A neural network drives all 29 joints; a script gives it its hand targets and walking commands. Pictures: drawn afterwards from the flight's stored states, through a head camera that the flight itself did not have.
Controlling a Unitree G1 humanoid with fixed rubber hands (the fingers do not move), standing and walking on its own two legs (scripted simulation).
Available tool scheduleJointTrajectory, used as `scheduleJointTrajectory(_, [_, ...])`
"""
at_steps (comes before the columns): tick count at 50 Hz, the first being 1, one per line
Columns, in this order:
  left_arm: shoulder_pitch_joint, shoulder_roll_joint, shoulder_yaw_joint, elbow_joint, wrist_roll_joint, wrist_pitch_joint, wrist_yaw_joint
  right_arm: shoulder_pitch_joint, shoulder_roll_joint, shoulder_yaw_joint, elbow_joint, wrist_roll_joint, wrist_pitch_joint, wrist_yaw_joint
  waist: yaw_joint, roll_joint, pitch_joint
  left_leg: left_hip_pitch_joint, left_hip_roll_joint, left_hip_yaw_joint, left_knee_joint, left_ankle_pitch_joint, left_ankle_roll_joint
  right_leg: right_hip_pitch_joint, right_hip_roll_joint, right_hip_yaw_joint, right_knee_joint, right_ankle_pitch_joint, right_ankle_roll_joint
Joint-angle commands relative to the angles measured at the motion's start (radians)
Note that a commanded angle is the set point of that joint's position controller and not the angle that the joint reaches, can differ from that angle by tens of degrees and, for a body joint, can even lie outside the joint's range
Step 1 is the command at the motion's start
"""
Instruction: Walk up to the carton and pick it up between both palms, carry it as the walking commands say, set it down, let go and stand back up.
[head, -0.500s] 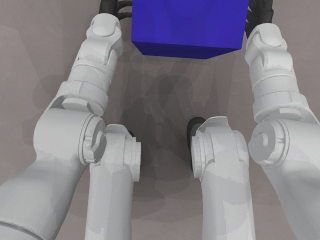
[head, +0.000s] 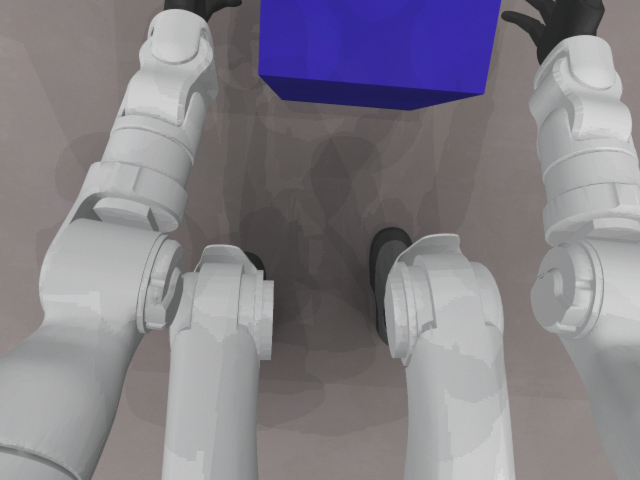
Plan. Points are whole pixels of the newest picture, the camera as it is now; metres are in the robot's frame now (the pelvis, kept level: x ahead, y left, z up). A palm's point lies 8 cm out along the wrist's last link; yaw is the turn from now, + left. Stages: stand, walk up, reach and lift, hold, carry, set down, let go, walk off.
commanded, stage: set down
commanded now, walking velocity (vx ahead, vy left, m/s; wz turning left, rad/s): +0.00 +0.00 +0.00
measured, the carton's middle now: (363, 17) +0.54 -0.08 -0.26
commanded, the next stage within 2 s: let go in 1.22 s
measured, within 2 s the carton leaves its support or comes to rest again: neither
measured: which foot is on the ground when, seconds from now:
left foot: down 0.00-1.00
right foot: down 0.00-1.00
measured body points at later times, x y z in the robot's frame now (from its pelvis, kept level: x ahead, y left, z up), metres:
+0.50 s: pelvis +0.01 +0.00 +0.09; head +0.32 -0.05 +0.40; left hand +0.56 +0.09 -0.03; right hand +0.52 -0.27 -0.03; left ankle +0.10 +0.13 -0.36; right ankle +0.12 -0.13 -0.36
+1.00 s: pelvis +0.04 +0.00 +0.23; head +0.33 -0.04 +0.57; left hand +0.55 +0.09 +0.12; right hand +0.50 -0.28 +0.12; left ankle +0.10 +0.13 -0.36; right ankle +0.12 -0.13 -0.36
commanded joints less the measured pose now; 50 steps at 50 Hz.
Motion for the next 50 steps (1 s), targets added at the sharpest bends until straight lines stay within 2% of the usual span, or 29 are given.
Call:
scheduleJointTrajectory(1, [-0.292,0.085,0.017,-0.308,0.002,-0.003,0.025,-0.223,-0.171,-0.014,-0.253,0.004,0.006,-0.023,-0.091,0.060,-1.556,0.651,0.033,0.154,-0.165,0.348,0.024,0.864,0.001,-0.132,-0.131,0.432,-0.007])
scheduleJointTrajectory(4, [-0.324,0.121,0.033,-0.426,-0.012,0.049,0.049,-0.283,-0.198,0.001,-0.390,0.019,0.059,-0.046,-0.096,0.029,-1.781,0.773,0.027,0.168,-0.191,0.307,0.031,1.014,0.010,-0.150,-0.164,0.403,-0.006])
scheduleJointTrajectory(6, [-0.377,0.171,0.049,-0.513,-0.018,0.096,0.069,-0.374,-0.226,0.023,-0.521,0.046,0.108,-0.063,-0.082,0.001,-1.947,0.883,0.027,0.177,-0.216,0.287,0.038,1.141,0.017,-0.154,-0.189,0.384,-0.009])
scheduleJointTrajectory(7, [-0.390,0.160,0.047,-0.583,-0.028,0.110,0.079,-0.381,-0.228,0.027,-0.594,0.053,0.125,-0.065,-0.073,-0.012,-1.998,0.911,0.015,0.182,-0.213,0.336,0.041,1.221,0.024,-0.148,-0.185,0.457,-0.010])
scheduleJointTrajectory(9, [-0.365,0.148,0.067,-0.581,-0.040,0.137,0.087,-0.376,-0.219,0.032,-0.640,0.026,0.157,-0.069,-0.060,-0.076,-1.958,0.853,0.002,0.186,-0.240,0.297,0.054,1.259,0.030,-0.133,-0.215,0.430,-0.014])
scheduleJointTrajectory(11, [-0.329,0.115,0.069,-0.444,-0.050,0.161,0.077,-0.369,-0.181,0.062,-0.567,0.009,0.186,-0.064,-0.049,-0.130,-1.719,0.703,0.000,0.185,-0.284,0.161,0.073,1.187,0.027,-0.121,-0.263,0.279,-0.011])
scheduleJointTrajectory(14, [-0.301,0.124,0.112,-0.255,-0.009,0.158,0.056,-0.364,-0.128,0.077,-0.433,-0.015,0.193,-0.052,0.003,-0.145,-1.423,0.555,0.012,0.173,-0.347,0.045,0.086,1.085,0.031,-0.095,-0.324,0.127,-0.008])
scheduleJointTrajectory(17, [-0.240,0.114,0.156,-0.139,0.054,0.110,0.038,-0.275,-0.081,0.037,-0.285,-0.048,0.157,-0.037,0.022,-0.098,-1.317,0.554,0.016,0.170,-0.391,0.088,0.079,1.017,0.042,-0.099,-0.350,0.183,-0.007])
scheduleJointTrajectory(20, [-0.158,0.078,0.192,-0.059,0.107,0.052,0.014,-0.156,-0.018,0.000,-0.179,-0.085,0.109,-0.024,0.021,-0.075,-1.227,0.520,0.013,0.167,-0.432,0.149,0.069,0.946,0.048,-0.110,-0.386,0.265,-0.002])
scheduleJointTrajectory(23, [-0.106,0.049,0.213,-0.053,0.140,0.022,-0.005,-0.084,0.023,-0.034,-0.136,-0.115,0.081,-0.012,0.012,-0.041,-1.175,0.507,0.012,0.172,-0.491,0.178,0.057,0.903,0.049,-0.118,-0.432,0.299,-0.004])
scheduleJointTrajectory(25, [-0.097,0.028,0.203,-0.108,0.140,0.014,-0.013,-0.063,0.026,-0.050,-0.161,-0.125,0.069,-0.011,-0.008,-0.015,-1.220,0.549,0.012,0.173,-0.525,0.227,0.049,0.927,0.050,-0.121,-0.462,0.350,-0.006])
scheduleJointTrajectory(29, [-0.091,0.004,0.129,-0.308,0.094,0.014,-0.015,-0.042,-0.017,-0.070,-0.340,-0.116,0.054,-0.022,-0.063,0.024,-1.450,0.711,0.003,0.169,-0.589,0.371,0.034,1.108,0.050,-0.127,-0.520,0.536,-0.011])
scheduleJointTrajectory(32, [-0.058,-0.006,0.072,-0.375,0.058,0.039,-0.007,-0.007,-0.066,-0.074,-0.421,-0.111,0.068,-0.022,-0.088,0.036,-1.544,0.847,0.003,0.150,-0.644,0.449,0.029,1.176,0.051,-0.135,-0.579,0.603,-0.011])
scheduleJointTrajectory(34, [-0.030,-0.007,0.061,-0.402,0.053,0.055,0.000,0.013,-0.087,-0.080,-0.456,-0.112,0.079,-0.016,-0.093,0.036,-1.554,0.920,0.006,0.137,-0.686,0.465,0.025,1.183,0.053,-0.141,-0.623,0.599,-0.009])
scheduleJointTrajectory(36, [0.001,-0.016,0.063,-0.411,0.059,0.068,0.006,0.032,-0.090,-0.083,-0.471,-0.111,0.085,-0.007,-0.087,0.029,-1.546,0.966,0.007,0.127,-0.731,0.468,0.023,1.197,0.055,-0.145,-0.664,0.587,-0.004])
scheduleJointTrajectory(38, [0.021,-0.015,0.078,-0.430,0.078,0.072,0.013,0.043,-0.079,-0.080,-0.497,-0.101,0.087,0.008,-0.066,0.034,-1.546,1.015,0.008,0.119,-0.775,0.498,0.022,1.221,0.056,-0.142,-0.702,0.612,-0.002])
scheduleJointTrajectory(42, [0.073,-0.030,0.123,-0.384,0.128,0.065,0.016,0.097,-0.026,-0.067,-0.417,-0.095,0.084,0.046,-0.020,0.010,-1.423,1.009,0.008,0.114,-0.871,0.490,0.028,1.236,0.051,-0.125,-0.784,0.604,0.005])
scheduleJointTrajectory(45, [0.123,-0.049,0.152,-0.329,0.153,0.053,0.005,0.138,0.012,-0.073,-0.359,-0.122,0.076,0.064,-0.016,-0.022,-1.324,0.977,0.013,0.112,-0.942,0.449,0.032,1.263,0.045,-0.110,-0.850,0.578,0.008])
scheduleJointTrajectory(46, [0.126,-0.048,0.164,-0.319,0.164,0.048,0.001,0.135,0.024,-0.074,-0.350,-0.129,0.073,0.068,-0.004,-0.025,-1.303,0.968,0.015,0.114,-0.964,0.439,0.033,1.281,0.044,-0.101,-0.870,0.573,0.008])
scheduleJointTrajectory(47, [0.128,-0.049,0.173,-0.321,0.167,0.043,-0.003,0.144,0.034,-0.078,-0.345,-0.142,0.069,0.069,-0.010,-0.042,-1.299,0.967,0.016,0.111,-0.984,0.434,0.036,1.303,0.042,-0.098,-0.891,0.572,0.011])
scheduleJointTrajectory(50, [0.118,-0.051,0.187,-0.315,0.172,0.036,-0.019,0.134,0.041,-0.096,-0.343,-0.172,0.064,0.068,-0.017,-0.039,-1.244,0.978,0.019,0.113,-1.048,0.390,0.036,1.354,0.037,-0.086,-0.960,0.533,0.008])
